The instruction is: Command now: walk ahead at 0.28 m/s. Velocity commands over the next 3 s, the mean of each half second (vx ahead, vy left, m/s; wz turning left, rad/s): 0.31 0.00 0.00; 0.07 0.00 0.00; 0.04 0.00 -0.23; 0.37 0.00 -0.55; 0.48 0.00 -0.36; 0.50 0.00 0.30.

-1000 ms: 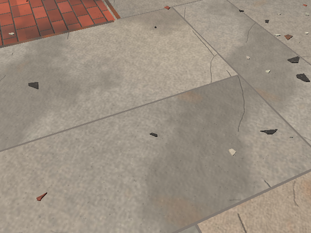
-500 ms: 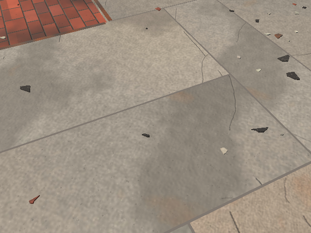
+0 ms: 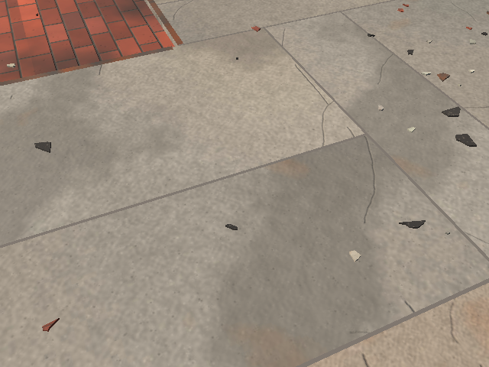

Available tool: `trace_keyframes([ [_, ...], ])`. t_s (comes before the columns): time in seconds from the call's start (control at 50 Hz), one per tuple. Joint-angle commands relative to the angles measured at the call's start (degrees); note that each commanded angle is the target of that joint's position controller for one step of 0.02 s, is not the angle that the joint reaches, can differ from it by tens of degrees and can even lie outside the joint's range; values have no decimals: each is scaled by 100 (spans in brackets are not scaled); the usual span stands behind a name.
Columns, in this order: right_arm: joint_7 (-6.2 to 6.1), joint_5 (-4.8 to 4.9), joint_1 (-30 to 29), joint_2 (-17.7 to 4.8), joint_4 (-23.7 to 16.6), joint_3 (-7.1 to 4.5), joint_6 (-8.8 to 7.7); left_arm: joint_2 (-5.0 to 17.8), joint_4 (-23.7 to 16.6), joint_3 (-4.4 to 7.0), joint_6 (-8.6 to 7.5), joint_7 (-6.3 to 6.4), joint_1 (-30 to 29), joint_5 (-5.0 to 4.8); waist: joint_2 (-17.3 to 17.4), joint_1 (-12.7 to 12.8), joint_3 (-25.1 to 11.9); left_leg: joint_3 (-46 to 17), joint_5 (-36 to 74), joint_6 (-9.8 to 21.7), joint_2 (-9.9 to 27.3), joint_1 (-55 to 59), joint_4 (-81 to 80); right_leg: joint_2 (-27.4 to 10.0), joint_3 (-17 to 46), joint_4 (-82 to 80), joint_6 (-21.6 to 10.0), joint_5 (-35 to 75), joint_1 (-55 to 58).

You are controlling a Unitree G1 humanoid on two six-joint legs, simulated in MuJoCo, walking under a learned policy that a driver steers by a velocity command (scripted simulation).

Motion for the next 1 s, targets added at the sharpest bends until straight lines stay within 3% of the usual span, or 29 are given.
trace_keyframes([
  [0.02, 97, 9, -306, -274, -503, -67, -232, 861, -107, 215, -79, -19, 322, 50, -601, 21, 1101, 128, -263, 107, 160, -1027, 388, -1768, 2189, -1768, -966, -2328, -555],
  [0.08, 101, 113, 755, -123, -193, -110, -354, 793, -300, 242, -144, -56, -254, -53, -402, -547, 969, 467, 542, 203, -213, 1113, -1135, -1103, 1215, -955, -647, -1950, -1751],
  [0.1, 56, 85, 1249, -291, -54, -174, -383, 614, -407, 199, -199, -71, -410, -24, 54, -724, 920, -57, 283, 224, 61, 1873, -1582, -775, 803, -124, -492, -1682, -2333],
  [0.12, 1, 33, 1948, -816, 22, -299, -425, 120, -602, 62, -271, -129, -533, -46, 1420, -921, 582, -2325, -1346, 497, 1496, 2472, -2736, -53, -162, 1822, -214, -1276, -3041],
  [0.14, 17, 83, 2254, -1163, 144, -400, -359, 358, -758, 116, -295, -170, -621, 87, 1577, -857, 793, -3746, -2298, 919, 2223, 2174, -3224, 74, -271, 2981, -238, -1470, -3677],
  [0.16, 21, 66, 1651, -901, -41, -346, -346, 552, -775, 155, -321, -231, -728, 179, 795, -522, 1206, -3546, -2255, 986, 2158, 1628, -3182, -309, 20, 3609, -285, -926, -3751],
  [0.2, 58, 98, 935, -686, -342, -283, -460, 368, -697, 125, -413, -332, -657, 91, 375, -181, 1173, -2435, -757, 789, 1643, 1299, -3234, -578, 115, 3614, -199, 50, -3468],
  [0.26, 21, 118, 1174, -437, -255, -188, -594, 418, -680, 174, -365, -393, -699, 110, 405, -111, 815, -1344, 1491, 651, 1224, 1650, -3066, -571, -164, 3507, -6, 602, -3344],
  [0.32, -10, 106, 1462, -343, -131, -97, -611, 255, -838, 131, -289, -324, -1095, 65, 462, -99, 771, -554, 4766, 590, 1047, 1646, -2533, -365, -503, 3108, 154, 680, -3254],
  [0.4, -85, 82, 1450, -369, -97, -17, -556, 73, -1109, -23, -276, -231, -1841, -42, 787, -238, 778, -48, 6043, 394, 725, 1131, -2126, 38, -923, 1357, 141, 1164, -2131],
  [0.44, -112, 94, 1391, -505, -80, -42, -562, 257, -982, -1, -291, -156, -1420, -64, 939, -85, 490, -120, 6610, 349, 826, 1176, -1630, 203, -874, 1057, -30, 1363, -1371],
  [0.48, -122, 145, 1100, -607, -123, -78, -575, 497, -638, 92, -364, -84, -413, -46, 849, 381, 113, -210, 6614, 279, 901, 1343, -665, 216, -646, 493, -253, 1717, -505],
  [0.5, -97, 206, 1009, -631, -131, -94, -578, 598, -456, 137, -445, -59, 112, 20, 643, 638, -87, -133, 5787, 199, 742, 1127, 140, 11, -512, -133, -331, 2552, 237],
  [0.52, -93, 266, 1186, -458, -238, -57, -584, 988, -322, 220, -515, -50, 716, 138, 73, 674, -670, 4, 3352, 97, 427, 301, 1428, -1102, 439, 280, -520, 4861, 1482],
  [0.54, -131, 448, 2214, 103, -49, -15, -460, 1163, -374, 219, -517, -99, 697, 152, -933, 139, -1503, 94, -1403, -37, -396, -436, 3294, -2688, 2142, 557, -1559, 7947, 2277],
  [0.56, -159, 230, 2206, -183, 91, -117, -346, 955, -429, 168, -473, -170, 531, -125, -148, 64, -1481, -604, -1113, -32, -195, -219, 3415, -2473, 2060, 331, -1613, 7566, 1598],
  [0.58, -116, 150, 1957, -71, -4, -105, -254, 898, -603, 180, -390, -89, -294, -189, -663, -58, -947, -325, -881, -126, -150, -743, 3677, -2457, 2137, -274, -1898, 4810, 974],
  [0.6, -91, -15, 1252, -248, -134, -133, -214, 462, -746, 64, -354, -62, -764, -173, -232, -53, -234, -340, -520, -150, 62, -828, 3339, -2099, 1894, -840, -1640, 3305, 106],
  [0.62, -49, -50, 833, -300, -251, -183, -166, 296, -731, -5, -351, -28, -885, -121, -220, -133, 148, -367, -293, -169, 171, -633, 2869, -1801, 1453, -1088, -1370, 3070, -476],
  [0.66, -24, 8, 960, 0, -149, -124, -26, 165, -583, -79, -373, 14, -717, -17, -163, -344, 180, -266, -103, -202, 194, 103, 1971, -1405, 734, -1122, -985, 3269, -1016],
  [0.7, -84, 58, 1062, 171, -54, -74, 68, 300, -482, -80, -411, 6, -495, 27, -243, -382, 58, -138, -219, -237, 87, 308, 1185, -1258, 559, -1055, -822, 3156, -899],
  [0.74, -144, 70, 833, 62, -73, -82, 152, 454, -473, -67, -387, 1, -391, 26, -360, -300, 6, -102, -177, -249, 63, 301, 582, -1265, 675, -1121, -790, 2187, -797],
  [0.8, -132, 91, 500, -32, -110, -81, 205, 505, -495, -54, -265, -1, -416, -27, -502, -221, 159, -43, 390, -222, 93, 498, -5, -1240, 888, -1441, -666, 30, -1127],
  [0.86, -112, 35, 446, 8, -70, -36, 141, 441, -489, -62, -163, 10, -422, -87, -224, -271, 535, -129, 1079, -144, 218, 993, -1007, -1153, 958, -1539, -328, -1156, -1681],
  [0.88, -122, 11, 464, -51, -87, -24, 88, 410, -460, -61, -151, 7, -317, -82, -101, -238, 648, -387, 1144, -117, 435, 1030, -1386, -1083, 963, -1501, -166, -1233, -1707],
  [0.9, -129, 44, 393, -217, -101, -39, 34, 327, -438, -56, -127, -2, -139, -110, 119, -63, 821, -639, 936, -54, 565, 656, -1543, -855, 815, -1470, -40, -927, -1544],
  [0.92, -123, 116, 354, -196, -50, -38, -7, 270, -404, -56, -111, -10, -82, -105, 450, -12, 930, -653, 771, -35, 539, 109, -1670, -698, 590, -1268, -18, -324, -1021],
  [0.96, -126, 159, 299, -65, -34, -6, -97, 233, -317, -58, -125, -8, 66, -59, 532, 62, 691, -657, 965, -80, 562, -63, -1887, -666, 464, -905, -52, 443, -283],
  [1.0, -153, 173, 297, -73, -47, -6, -140, 253, -262, -53, -149, -10, 106, -46, 378, 79, 546, -655, 1175, -71, 575, 55, -1928, -674, 433, -806, -72, 741, -92],
])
